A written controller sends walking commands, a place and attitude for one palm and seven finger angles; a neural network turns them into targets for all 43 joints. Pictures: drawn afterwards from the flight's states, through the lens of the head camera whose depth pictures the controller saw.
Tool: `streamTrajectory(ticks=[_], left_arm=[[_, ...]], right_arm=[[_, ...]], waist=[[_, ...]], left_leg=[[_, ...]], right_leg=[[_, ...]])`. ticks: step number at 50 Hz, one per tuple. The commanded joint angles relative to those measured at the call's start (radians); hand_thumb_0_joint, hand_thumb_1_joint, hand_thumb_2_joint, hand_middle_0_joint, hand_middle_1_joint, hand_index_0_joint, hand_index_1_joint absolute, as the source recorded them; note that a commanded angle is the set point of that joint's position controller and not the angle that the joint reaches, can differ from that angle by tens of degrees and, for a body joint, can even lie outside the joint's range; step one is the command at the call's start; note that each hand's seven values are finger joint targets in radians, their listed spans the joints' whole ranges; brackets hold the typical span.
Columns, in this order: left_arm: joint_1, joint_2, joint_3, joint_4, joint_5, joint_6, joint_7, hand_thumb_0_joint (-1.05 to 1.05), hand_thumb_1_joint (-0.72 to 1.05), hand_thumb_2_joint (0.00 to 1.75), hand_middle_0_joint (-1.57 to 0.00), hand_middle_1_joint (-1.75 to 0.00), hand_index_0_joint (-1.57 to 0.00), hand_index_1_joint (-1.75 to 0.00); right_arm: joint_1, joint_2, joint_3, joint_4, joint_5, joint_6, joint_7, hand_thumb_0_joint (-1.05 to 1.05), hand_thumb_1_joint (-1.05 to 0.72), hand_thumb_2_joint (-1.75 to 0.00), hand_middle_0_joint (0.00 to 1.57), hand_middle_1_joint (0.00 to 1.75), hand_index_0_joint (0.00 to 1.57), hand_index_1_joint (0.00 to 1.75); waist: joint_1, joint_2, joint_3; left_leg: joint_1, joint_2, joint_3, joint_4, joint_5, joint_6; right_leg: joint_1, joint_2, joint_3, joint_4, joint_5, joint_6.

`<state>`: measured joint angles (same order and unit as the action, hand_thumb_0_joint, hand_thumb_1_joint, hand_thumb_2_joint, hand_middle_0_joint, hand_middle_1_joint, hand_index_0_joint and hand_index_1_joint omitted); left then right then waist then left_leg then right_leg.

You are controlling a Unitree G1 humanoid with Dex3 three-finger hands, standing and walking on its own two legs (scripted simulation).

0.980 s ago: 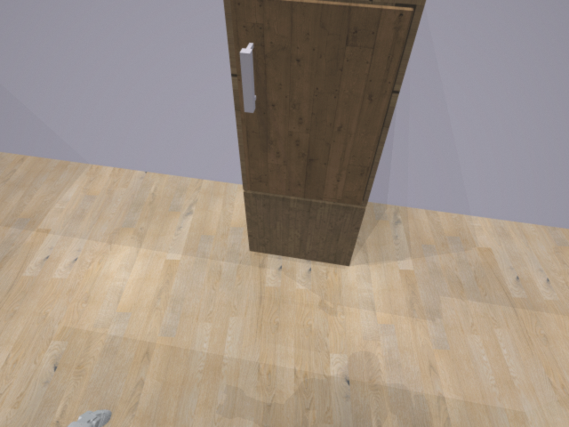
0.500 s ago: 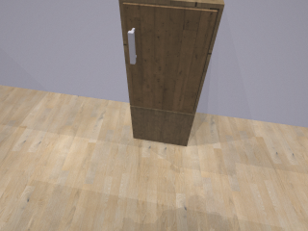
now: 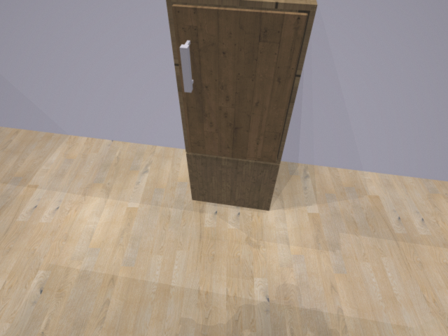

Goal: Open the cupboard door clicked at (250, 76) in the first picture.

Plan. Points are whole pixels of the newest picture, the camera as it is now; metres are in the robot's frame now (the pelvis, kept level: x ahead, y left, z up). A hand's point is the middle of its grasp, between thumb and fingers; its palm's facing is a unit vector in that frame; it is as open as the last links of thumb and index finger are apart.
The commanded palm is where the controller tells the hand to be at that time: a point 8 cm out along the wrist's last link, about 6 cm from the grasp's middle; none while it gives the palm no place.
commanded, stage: look at it before walking up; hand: left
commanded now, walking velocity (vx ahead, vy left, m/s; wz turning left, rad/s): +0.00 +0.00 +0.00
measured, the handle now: (188, 66) +0.89 +0.17 +0.05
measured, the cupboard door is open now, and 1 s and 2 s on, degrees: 0 0 0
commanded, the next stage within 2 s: turn to face it in 0.56 s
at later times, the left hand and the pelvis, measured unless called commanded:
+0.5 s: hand out of the picture +0.07 +0.25 -0.15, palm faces -0.03 -0.94 -0.34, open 7.4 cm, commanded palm none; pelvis +0.00 +0.00 +0.00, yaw +0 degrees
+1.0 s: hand out of the picture +0.07 +0.23 -0.16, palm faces -0.05 -0.95 -0.30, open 7.4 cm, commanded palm none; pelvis +0.01 +0.00 +0.00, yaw -3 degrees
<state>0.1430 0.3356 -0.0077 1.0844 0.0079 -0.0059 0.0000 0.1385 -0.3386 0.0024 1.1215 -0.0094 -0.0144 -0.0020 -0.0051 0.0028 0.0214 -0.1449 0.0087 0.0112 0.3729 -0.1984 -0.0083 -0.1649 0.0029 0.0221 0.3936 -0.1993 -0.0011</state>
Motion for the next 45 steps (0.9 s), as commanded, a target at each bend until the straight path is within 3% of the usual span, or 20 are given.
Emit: streamTrajectory(ticks=[1,10,37,41,43,44,45], left_arm=[[-0.041,0.209,0.044,-0.071,0.003,-0.025,0.013,0.0,0.9,0.9,-0.2,-0.3,-0.2,-0.3],[-0.043,0.206,0.044,-0.069,0.004,-0.023,0.011,0.0,0.9,0.9,-0.2,-0.3,-0.2,-0.3],[-0.04,0.212,0.047,-0.067,0.005,-0.023,0.012,0.0,0.9,0.9,-0.2,-0.3,-0.2,-0.3],[-0.012,0.172,0.047,-0.073,0.005,-0.008,0.013,0.0,0.9,0.9,-0.2,-0.3,-0.2,-0.3],[0.001,0.15,0.043,-0.074,0.005,-0.001,0.014,0.0,0.9,0.9,-0.2,-0.3,-0.2,-0.3],[0.008,0.151,0.044,-0.069,0.006,-0.002,0.011,0.0,0.9,0.9,-0.2,-0.3,-0.2,-0.3],[0.031,0.111,0.037,-0.063,0.008,0.004,0.01,0.0,0.9,0.9,-0.2,-0.3,-0.2,-0.3]], right_arm=[[-0.047,-0.201,-0.041,-0.073,0.0,-0.022,-0.011,0.0,-0.9,-0.9,0.2,0.3,0.2,0.3],[-0.053,-0.199,-0.04,-0.07,0.0,-0.022,-0.011,0.0,-0.9,-0.9,0.2,0.3,0.2,0.3],[-0.051,-0.207,-0.042,-0.071,0.002,-0.024,-0.017,0.0,-0.9,-0.9,0.2,0.3,0.2,0.3],[-0.027,-0.163,-0.039,-0.078,0.001,-0.017,-0.021,0.0,-0.9,-0.9,0.2,0.3,0.2,0.3],[-0.014,-0.141,-0.037,-0.081,0.0,-0.011,-0.022,0.0,-0.9,-0.9,0.2,0.3,0.2,0.3],[-0.013,-0.144,-0.036,-0.077,-0.002,-0.011,-0.02,0.0,-0.9,-0.9,0.2,0.3,0.2,0.3],[0.006,-0.102,-0.028,-0.071,-0.006,-0.005,-0.014,0.0,-0.9,-0.9,0.2,0.3,0.2,0.3]], waist=[[0.003,-0.006,-0.047],[0.004,-0.001,-0.029],[0.002,-0.005,-0.066],[0.003,0.002,-0.062],[0.001,0.0,-0.054],[0.004,-0.001,-0.06],[0.005,-0.011,-0.044]], left_leg=[[0.009,0.106,-0.1,-0.058,0.086,0.033],[0.001,0.108,-0.1,-0.074,0.055,0.033],[0.059,0.121,-0.079,-0.059,0.158,0.029],[0.054,0.124,-0.055,-0.028,0.153,0.023],[0.041,0.124,-0.046,-0.023,0.12,0.019],[0.038,0.122,-0.047,-0.027,0.049,0.02],[0.019,0.116,-0.04,-0.028,-0.064,0.015]], right_leg=[[0.0,-0.118,0.107,-0.073,0.093,-0.035],[-0.008,-0.115,0.106,-0.084,0.058,-0.031],[0.019,-0.114,0.106,-0.064,0.208,-0.035],[-0.004,-0.106,0.121,-0.031,0.235,-0.033],[-0.021,-0.103,0.128,-0.025,0.216,-0.03],[-0.016,-0.098,0.131,-0.037,0.141,-0.03],[-0.03,-0.091,0.138,-0.043,0.002,-0.03]])
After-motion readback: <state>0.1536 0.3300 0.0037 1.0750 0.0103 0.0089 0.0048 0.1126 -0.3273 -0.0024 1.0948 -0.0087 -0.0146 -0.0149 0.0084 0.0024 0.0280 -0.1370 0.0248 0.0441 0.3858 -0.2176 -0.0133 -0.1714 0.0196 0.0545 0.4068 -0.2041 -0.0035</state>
